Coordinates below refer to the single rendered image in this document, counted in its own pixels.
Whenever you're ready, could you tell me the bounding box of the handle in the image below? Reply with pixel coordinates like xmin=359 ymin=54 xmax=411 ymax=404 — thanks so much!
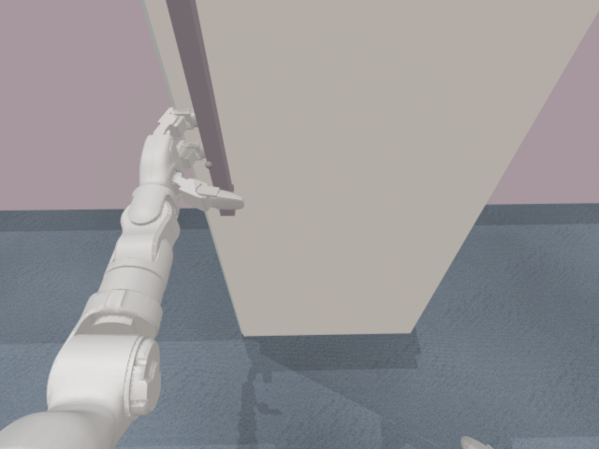
xmin=166 ymin=0 xmax=236 ymax=216

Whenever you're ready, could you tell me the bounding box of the fridge door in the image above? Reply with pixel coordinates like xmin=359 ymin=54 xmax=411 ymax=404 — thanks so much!
xmin=144 ymin=0 xmax=599 ymax=336

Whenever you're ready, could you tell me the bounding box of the robot left forearm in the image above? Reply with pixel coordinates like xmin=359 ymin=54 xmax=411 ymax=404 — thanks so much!
xmin=47 ymin=184 xmax=180 ymax=409

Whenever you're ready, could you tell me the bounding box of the left robot upper arm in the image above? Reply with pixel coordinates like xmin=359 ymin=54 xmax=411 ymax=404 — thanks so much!
xmin=0 ymin=334 xmax=161 ymax=449

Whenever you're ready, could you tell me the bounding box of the robot left hand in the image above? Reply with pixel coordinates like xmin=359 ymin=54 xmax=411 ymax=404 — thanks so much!
xmin=139 ymin=108 xmax=244 ymax=211

